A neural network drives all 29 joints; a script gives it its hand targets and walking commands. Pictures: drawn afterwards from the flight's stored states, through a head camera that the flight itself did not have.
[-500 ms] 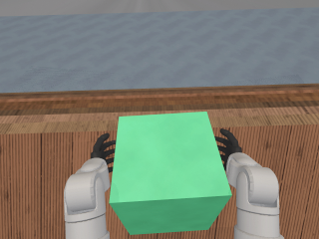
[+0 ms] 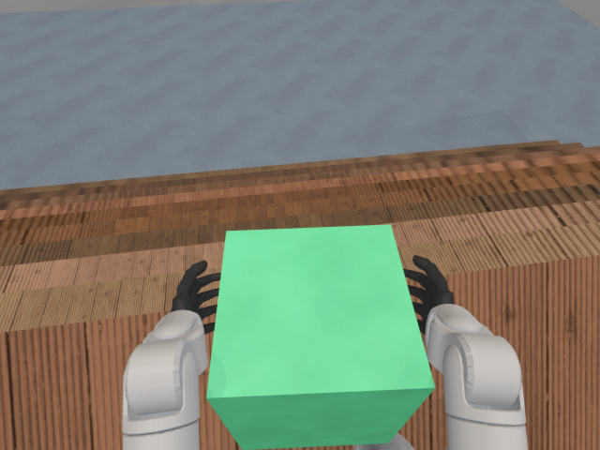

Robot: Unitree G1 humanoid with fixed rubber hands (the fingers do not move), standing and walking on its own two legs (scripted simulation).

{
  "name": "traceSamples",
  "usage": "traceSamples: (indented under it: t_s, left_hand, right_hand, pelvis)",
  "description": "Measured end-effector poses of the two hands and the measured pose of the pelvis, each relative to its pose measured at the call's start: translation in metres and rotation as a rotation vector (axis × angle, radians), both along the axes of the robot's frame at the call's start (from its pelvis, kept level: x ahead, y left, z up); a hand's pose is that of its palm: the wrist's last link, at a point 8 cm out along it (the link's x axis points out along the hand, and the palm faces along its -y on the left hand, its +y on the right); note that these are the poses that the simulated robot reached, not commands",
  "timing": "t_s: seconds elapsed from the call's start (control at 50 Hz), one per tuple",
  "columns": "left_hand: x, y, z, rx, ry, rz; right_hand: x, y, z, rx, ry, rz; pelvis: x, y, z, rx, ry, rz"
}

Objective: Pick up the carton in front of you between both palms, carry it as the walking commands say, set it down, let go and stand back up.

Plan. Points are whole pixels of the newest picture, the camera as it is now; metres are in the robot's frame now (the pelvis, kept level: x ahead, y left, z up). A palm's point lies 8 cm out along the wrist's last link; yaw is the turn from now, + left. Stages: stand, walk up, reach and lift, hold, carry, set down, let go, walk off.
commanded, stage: carry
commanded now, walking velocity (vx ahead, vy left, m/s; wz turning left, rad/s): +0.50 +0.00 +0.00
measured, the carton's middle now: (312, 343) +0.26 -0.01 -0.01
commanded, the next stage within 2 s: none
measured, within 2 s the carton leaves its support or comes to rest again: neither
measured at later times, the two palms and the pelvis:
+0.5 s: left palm (212, 115) +0.63 +0.14 +0.09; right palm (377, 103) +0.66 -0.16 +0.09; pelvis +0.33 -0.05 -0.01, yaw +3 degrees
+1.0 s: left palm (219, 39) +0.99 +0.15 +0.06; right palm (343, 38) +0.98 -0.15 +0.07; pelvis +0.62 +0.02 -0.02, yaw +1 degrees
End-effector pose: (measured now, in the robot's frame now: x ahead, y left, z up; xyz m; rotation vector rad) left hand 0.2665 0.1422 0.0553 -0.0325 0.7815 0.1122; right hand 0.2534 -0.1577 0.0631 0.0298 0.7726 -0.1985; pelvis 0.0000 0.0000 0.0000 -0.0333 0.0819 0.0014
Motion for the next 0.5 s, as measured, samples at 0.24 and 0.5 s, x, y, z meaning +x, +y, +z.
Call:
traceSamples:
  t_s: [0.24,0.5]
  left_hand:
    - [0.174,-0.002,0.029,0.013,-0.182,0.101]
    - [0.367,-0.006,0.038,0.051,-0.090,0.134]
  right_hand:
    - [0.200,-0.002,0.021,0.036,-0.182,0.080]
    - [0.410,-0.005,0.027,0.031,-0.092,0.152]
  pelvis:
    - [0.181,-0.022,-0.028,0.020,-0.027,0.040]
    - [0.326,-0.045,-0.014,0.050,-0.014,0.051]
